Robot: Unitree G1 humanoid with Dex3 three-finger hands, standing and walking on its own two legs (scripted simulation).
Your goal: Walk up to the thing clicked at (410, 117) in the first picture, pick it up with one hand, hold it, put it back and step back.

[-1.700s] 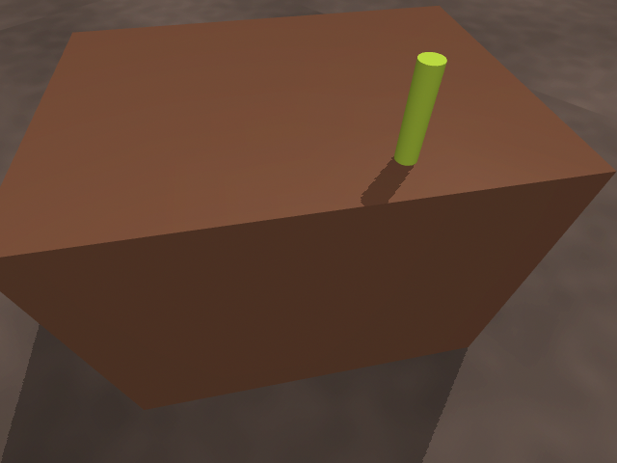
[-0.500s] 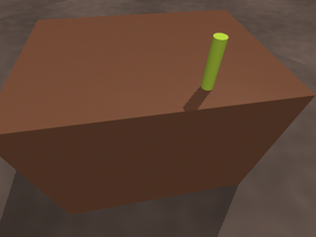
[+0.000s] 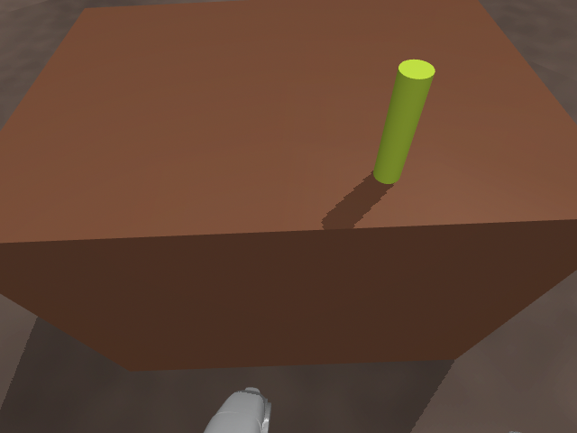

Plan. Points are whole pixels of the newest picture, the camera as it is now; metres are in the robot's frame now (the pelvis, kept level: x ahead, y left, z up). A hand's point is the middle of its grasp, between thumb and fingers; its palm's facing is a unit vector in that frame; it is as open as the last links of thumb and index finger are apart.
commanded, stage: walk up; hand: right
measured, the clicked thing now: (399, 129) +0.49 -0.13 +0.13
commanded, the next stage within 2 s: none
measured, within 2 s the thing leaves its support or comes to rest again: neither
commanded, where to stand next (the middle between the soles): +0.06 +0.06 m, yaw +3 degrees
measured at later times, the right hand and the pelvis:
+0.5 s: hand (452, 419) +0.16 -0.23 -0.17, palm faces -0.08 +0.94 -0.32, open 7.3 cm; pelvis +0.01 +0.02 -0.02, yaw +4 degrees
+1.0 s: hand out of the picture +0.09 -0.21 -0.15, palm faces -0.13 +0.91 -0.40, open 7.3 cm; pelvis -0.01 +0.04 -0.01, yaw +6 degrees
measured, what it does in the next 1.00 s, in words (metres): steps on the spot: left foot, then right foot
